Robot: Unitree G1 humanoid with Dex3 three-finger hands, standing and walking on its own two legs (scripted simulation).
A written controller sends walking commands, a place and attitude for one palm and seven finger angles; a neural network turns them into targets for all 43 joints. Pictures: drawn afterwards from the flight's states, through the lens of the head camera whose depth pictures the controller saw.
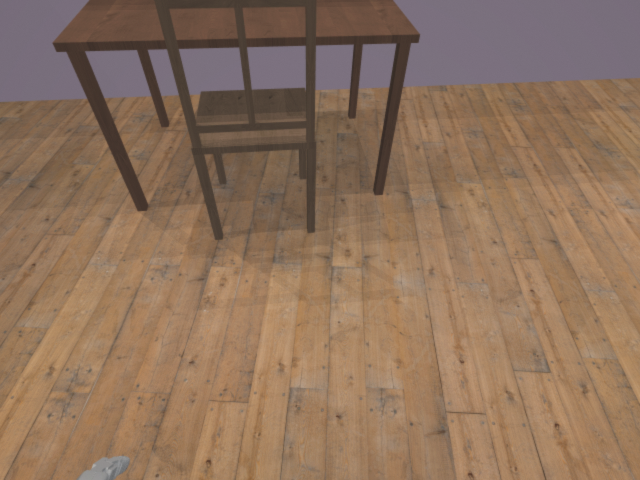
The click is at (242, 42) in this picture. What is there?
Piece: chair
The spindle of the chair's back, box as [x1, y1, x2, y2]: [234, 8, 254, 123]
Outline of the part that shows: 234,8 249,123 254,122 254,114 242,8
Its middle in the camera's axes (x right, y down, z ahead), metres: -0.23 -0.51 +1.16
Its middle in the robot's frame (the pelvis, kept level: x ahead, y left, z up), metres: +1.20 +0.28 -0.04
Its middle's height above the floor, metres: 0.73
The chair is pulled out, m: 0.00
